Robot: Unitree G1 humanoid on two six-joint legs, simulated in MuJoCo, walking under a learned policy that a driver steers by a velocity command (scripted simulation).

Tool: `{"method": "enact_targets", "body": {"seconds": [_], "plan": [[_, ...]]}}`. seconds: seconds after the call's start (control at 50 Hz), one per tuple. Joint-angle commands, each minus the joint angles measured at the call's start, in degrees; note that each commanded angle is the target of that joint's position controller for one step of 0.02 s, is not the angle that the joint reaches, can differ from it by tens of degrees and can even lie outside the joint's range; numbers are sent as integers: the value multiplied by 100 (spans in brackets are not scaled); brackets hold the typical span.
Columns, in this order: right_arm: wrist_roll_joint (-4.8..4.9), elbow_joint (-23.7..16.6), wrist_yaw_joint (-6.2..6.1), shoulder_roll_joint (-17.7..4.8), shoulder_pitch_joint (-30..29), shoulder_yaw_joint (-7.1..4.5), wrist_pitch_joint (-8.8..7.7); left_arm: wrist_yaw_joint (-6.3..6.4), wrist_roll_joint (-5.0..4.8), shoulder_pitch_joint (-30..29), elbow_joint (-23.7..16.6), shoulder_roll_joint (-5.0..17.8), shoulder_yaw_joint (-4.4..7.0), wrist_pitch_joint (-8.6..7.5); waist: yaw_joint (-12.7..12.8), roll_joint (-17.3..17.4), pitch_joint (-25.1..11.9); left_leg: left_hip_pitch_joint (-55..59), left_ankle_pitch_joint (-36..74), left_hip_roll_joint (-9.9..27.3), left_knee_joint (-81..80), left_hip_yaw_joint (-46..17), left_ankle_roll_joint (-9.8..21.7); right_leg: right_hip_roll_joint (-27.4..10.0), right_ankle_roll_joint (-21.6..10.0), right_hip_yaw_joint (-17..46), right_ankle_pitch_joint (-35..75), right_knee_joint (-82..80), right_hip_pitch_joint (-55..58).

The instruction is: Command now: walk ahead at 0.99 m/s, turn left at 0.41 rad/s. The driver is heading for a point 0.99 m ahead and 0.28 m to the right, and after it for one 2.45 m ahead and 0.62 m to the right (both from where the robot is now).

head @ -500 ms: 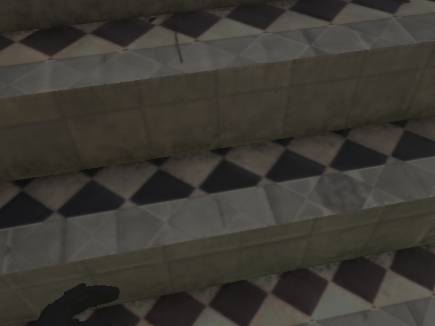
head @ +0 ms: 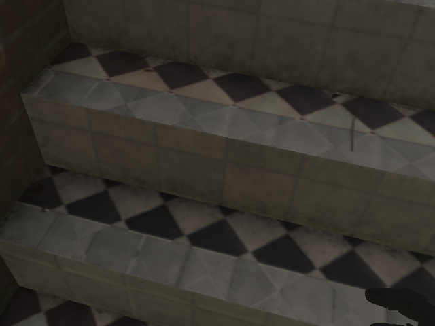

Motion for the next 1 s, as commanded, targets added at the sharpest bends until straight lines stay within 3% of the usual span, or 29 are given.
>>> {"method": "enact_targets", "body": {"seconds": [0.02,0.12,0.2,0.22,0.24,0.26,0.32,0.34,0.36,0.4,0.48,0.52,0.56,0.58,0.62,0.64,0.66,0.7,0.72,0.78,0.82,0.84,0.88,0.9,0.92,0.94,0.96,0.98,1.0], "plan": [[108,-667,103,8,-1396,19,-162,-77,9,328,-71,485,142,-230,329,226,684,-1885,239,-73,-172,-302,115,-2095,-1000,3155,-726,-2644,1584],[384,-498,305,-370,-1109,142,-172,23,-154,-544,-95,568,35,-64,49,-838,684,1826,-1518,221,-5441,1946,67,-884,-976,1057,970,-3297,-109],[58,483,23,-892,2398,-259,-536,-389,-532,-1602,-207,614,96,17,-1936,-921,-798,5583,1465,21,-8836,1538,-58,-71,-823,1051,5234,1237,40],[-160,826,37,-961,2369,-231,-580,-331,-367,-1871,-591,-201,-51,71,-1572,-295,-352,6507,2146,452,-8934,1064,-431,190,-694,1592,1808,3492,-2061],[-362,849,38,-1216,2465,-223,-604,-227,-459,-1329,-805,-1062,-181,14,-934,1138,-332,7608,8436,1417,-6821,140,-718,925,-449,2702,643,6681,-4633],[-493,742,21,-1356,2951,-375,-492,-113,-444,-883,-926,-751,-78,53,-1056,548,-1763,8019,8140,2369,-7043,-608,-329,917,-273,3164,953,8580,-4969],[-373,1490,42,-276,1950,-46,-686,4,-163,-2959,-2011,-1240,-404,294,-591,1451,431,6300,1586,2055,-8707,-164,242,793,-434,2575,102,11054,-7470],[-258,1770,54,-31,1598,32,-883,25,-118,-2911,-2324,-1126,-456,425,-143,1382,917,5296,1528,2041,-9380,451,202,621,-636,2788,-374,10801,-7057],[-125,2222,-103,381,2966,83,-1000,71,151,-4087,-2350,-799,-354,520,-1106,513,512,7702,3750,1499,-8565,-295,256,724,-695,2112,-332,10335,-7706],[-144,2671,-436,-218,4178,-147,-1163,-105,31,-3833,-2378,-766,-298,674,-1121,420,-264,9786,6230,1812,-7919,-575,412,759,-702,2488,-1133,9791,-8585],[-126,2665,-630,13,3971,-100,-1107,-371,-125,-4370,-2720,-1244,-613,886,-857,47,-506,8859,7327,1617,-8232,7,236,579,-490,2019,-1358,6465,-6445],[152,1905,-668,-15,1796,-65,-1068,-527,-126,-3328,-2479,-1090,-661,942,159,435,-866,5753,9202,874,-8367,1414,-211,586,-555,1380,218,2796,-1776],[433,1403,-499,-559,1299,-114,-992,-507,-359,-2444,-2037,-110,-331,918,529,908,-1386,4387,9206,487,-6655,1277,-120,716,-517,1537,3205,-912,1166],[564,1193,-476,-975,1740,-379,-815,-611,-321,-1917,-1651,319,-76,965,368,652,-1515,4660,6771,267,-5026,1142,-293,528,-650,1798,4169,-3532,1677],[256,1125,-527,-516,2899,-635,-620,-816,-229,-1962,-748,678,223,1151,-377,-2309,126,-160,-3704,-1476,2038,1625,-558,-530,-1521,1655,6520,-4841,4279],[563,605,-550,109,2518,-442,-589,-632,-151,-1548,-487,1353,361,1066,-574,-2436,-302,-2582,-4902,-1624,5005,1355,-560,-1264,-1654,1622,11658,-2291,5741],[869,-67,-563,-26,1501,-313,-704,-354,108,-926,-243,1507,453,1030,-104,-2117,-853,-5323,-5486,-1319,5963,768,-344,-1976,-1877,2018,12123,-927,7775],[443,-1259,-472,-443,-1844,153,-886,73,337,1988,395,1110,434,954,1865,-970,-1436,-6865,-5277,-671,5419,1789,-354,-1923,-1353,2901,13216,-800,10081],[398,-1533,-418,-597,-1945,207,-832,163,277,1987,506,1268,443,887,1782,-1279,-1794,-7169,-5541,-452,5592,1605,-456,-1981,-1377,3040,12943,-705,10424],[184,-1974,-139,-316,-2213,562,-322,543,-111,1651,407,1210,573,554,1282,-1231,-2603,-5953,-5602,-52,4440,501,-440,-1702,-1597,4035,11669,-597,9815],[272,-1831,73,269,-1749,820,-250,517,-214,-327,-210,1201,577,322,-88,-611,-2160,-1839,-5076,-51,-1330,189,-203,-961,-1129,3791,12790,-609,6145],[246,-1584,206,131,-1222,803,-226,469,-341,-1815,-780,1097,543,297,-753,-377,-1795,1272,-4405,-286,-4839,-59,-55,-470,-941,3564,11620,-784,3154],[224,-289,-46,-222,246,286,24,231,-138,-1239,-821,469,544,338,-1020,1003,-879,5969,582,231,-10335,-287,37,534,-457,3714,5988,1340,-668],[226,378,-175,-233,210,237,295,176,57,-461,-558,488,593,372,-485,2344,-300,7510,2451,1059,-11479,-610,687,1524,-253,3154,-799,4082,-2943],[-467,267,-149,-956,-1070,60,54,-217,-571,611,-894,597,582,471,734,2528,-1438,9116,7475,1335,-8307,659,228,1611,-32,2223,-1508,7230,-4481],[-473,234,-238,-919,-1822,-52,-34,-119,-614,877,-811,770,574,564,1108,2791,-1577,9067,7921,1392,-8694,787,316,1475,-62,1978,-2090,8588,-5035],[-529,296,-134,-80,-2501,260,-97,-16,-891,804,-678,917,553,495,1305,2695,125,7936,6349,880,-10353,1735,-196,1627,-258,2297,-2498,7404,-4846],[-918,315,66,-1,-2553,310,-243,132,-987,856,-615,1109,520,489,1331,2504,946,7815,7124,795,-10457,2016,-656,1785,-154,1854,-3226,6616,-4908],[-990,75,42,-497,-3025,200,-295,209,-805,1094,-582,1343,563,527,1807,2198,1295,6612,8998,425,-10595,2567,-856,2027,-155,1222,-3717,5758,-3628]]}}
